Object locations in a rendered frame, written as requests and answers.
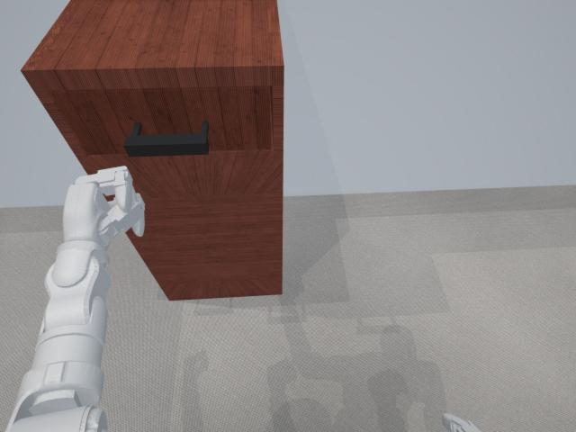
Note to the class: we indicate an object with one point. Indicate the robot right hand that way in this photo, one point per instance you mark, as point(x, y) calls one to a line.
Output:
point(455, 424)

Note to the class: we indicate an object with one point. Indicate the left robot upper arm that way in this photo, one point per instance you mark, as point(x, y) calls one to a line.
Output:
point(81, 419)

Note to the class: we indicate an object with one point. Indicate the robot left hand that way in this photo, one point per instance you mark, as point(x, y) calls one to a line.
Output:
point(87, 215)

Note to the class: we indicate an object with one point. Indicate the cabinet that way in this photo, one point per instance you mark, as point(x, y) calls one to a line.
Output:
point(213, 223)

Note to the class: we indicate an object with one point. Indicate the handle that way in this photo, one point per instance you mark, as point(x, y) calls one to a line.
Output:
point(138, 145)

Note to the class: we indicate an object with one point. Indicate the drawer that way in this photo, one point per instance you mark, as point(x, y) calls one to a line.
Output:
point(238, 116)

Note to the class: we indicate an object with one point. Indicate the left robot forearm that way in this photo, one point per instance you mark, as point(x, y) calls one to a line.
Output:
point(66, 369)

